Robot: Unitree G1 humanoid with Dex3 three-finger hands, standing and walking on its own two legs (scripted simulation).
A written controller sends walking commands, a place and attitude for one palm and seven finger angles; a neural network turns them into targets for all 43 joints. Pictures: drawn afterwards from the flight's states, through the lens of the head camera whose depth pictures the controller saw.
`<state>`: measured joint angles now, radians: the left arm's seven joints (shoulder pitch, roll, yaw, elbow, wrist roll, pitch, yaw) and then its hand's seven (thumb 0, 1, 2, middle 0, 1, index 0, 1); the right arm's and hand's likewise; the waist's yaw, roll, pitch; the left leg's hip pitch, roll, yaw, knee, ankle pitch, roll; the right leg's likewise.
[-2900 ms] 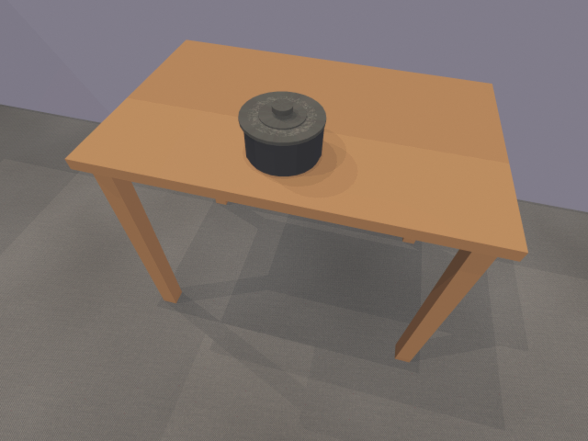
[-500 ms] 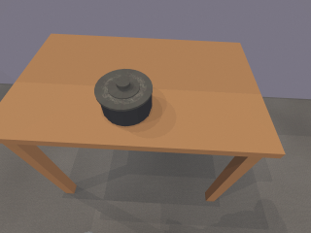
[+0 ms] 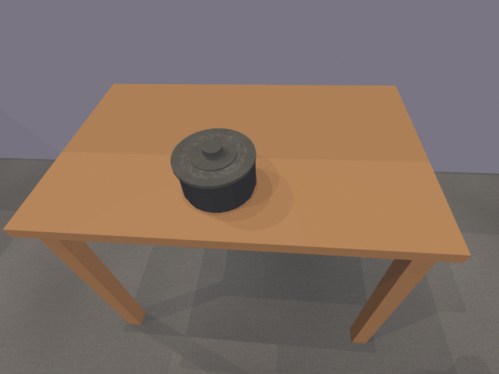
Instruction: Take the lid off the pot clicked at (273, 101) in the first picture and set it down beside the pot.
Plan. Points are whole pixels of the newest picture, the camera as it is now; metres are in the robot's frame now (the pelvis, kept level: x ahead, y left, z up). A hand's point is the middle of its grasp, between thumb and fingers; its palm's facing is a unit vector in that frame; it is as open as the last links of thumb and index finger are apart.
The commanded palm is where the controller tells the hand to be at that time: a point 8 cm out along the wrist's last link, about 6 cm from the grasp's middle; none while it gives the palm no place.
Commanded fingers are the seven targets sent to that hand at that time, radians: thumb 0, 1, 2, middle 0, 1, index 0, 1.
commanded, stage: come to a stop and stand still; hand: left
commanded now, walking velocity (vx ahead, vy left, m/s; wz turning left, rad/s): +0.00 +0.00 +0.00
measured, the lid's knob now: (212, 148) +0.54 +0.12 +0.06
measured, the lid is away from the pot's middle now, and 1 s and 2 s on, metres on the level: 0.00 0.00 0.00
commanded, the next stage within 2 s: look again from close up in 0.58 s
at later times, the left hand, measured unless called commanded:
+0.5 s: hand out of the picture +0.04 +0.16 -0.17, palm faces +0.02 -0.97 -0.23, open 7.3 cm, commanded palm none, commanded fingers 0.00 0.90 0.90 -0.20 -0.30 -0.20 -0.30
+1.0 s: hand out of the picture +0.01 +0.14 -0.17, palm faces +0.05 -0.98 -0.20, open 7.3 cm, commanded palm none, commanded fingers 0.00 0.90 0.90 -0.20 -0.30 -0.20 -0.30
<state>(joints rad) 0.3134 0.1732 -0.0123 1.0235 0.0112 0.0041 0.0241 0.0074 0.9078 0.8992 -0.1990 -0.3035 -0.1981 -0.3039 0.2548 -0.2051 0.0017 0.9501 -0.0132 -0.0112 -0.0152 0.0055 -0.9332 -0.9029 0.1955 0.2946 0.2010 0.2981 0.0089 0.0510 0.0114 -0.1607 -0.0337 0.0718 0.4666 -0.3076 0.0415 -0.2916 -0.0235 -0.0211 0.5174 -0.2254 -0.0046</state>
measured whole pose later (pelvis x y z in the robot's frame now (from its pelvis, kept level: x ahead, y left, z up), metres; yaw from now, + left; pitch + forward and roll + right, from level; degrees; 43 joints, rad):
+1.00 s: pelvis +0.02 -0.03 +0.00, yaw +1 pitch -1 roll +0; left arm 0.28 0.14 -0.01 1.11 0.01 -0.02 0.03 0.01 0.92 0.90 -0.20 -0.30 -0.20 -0.30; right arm 0.29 -0.13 0.01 1.13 -0.01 -0.02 -0.03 0.01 -0.91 -0.90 0.19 0.29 0.20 0.30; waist 0.00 0.01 0.05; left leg -0.09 0.01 0.04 0.40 -0.30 0.00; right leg -0.21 0.02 -0.06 0.45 -0.23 -0.04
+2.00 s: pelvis +0.00 -0.01 +0.00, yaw +4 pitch -1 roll -1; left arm 0.59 0.20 0.05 0.00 -0.01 -0.07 0.08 0.01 0.90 0.90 -1.05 -1.23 -1.05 -1.23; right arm 0.14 -0.22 0.01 0.50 0.01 -0.17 -0.05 0.01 -0.91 -0.90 0.19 0.29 0.20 0.30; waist 0.06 0.01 -0.01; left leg -0.20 -0.02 0.00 0.56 -0.34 0.03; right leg -0.27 -0.02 -0.10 0.53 -0.24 -0.01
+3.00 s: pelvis +0.01 +0.00 +0.00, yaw +4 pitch -3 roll -1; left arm 0.60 0.29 0.21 -0.39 -0.01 -0.12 0.09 0.02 0.89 0.90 -1.30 -1.50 -1.30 -1.50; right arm 0.21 -0.19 0.02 0.61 0.00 -0.16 -0.03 0.02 -0.91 -0.90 0.20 0.30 0.20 0.30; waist 0.07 0.06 0.02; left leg -0.10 -0.03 0.01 0.48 -0.33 0.04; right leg -0.17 -0.02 -0.09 0.46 -0.23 0.00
